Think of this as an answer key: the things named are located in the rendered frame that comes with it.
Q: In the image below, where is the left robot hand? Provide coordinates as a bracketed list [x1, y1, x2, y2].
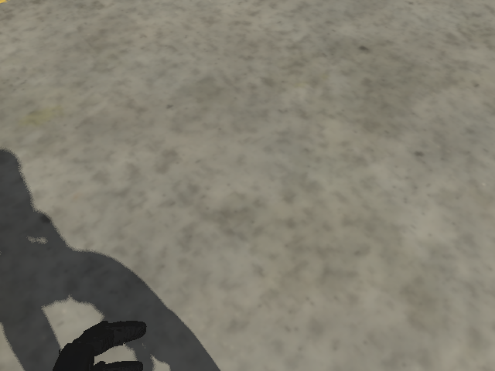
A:
[53, 321, 147, 371]

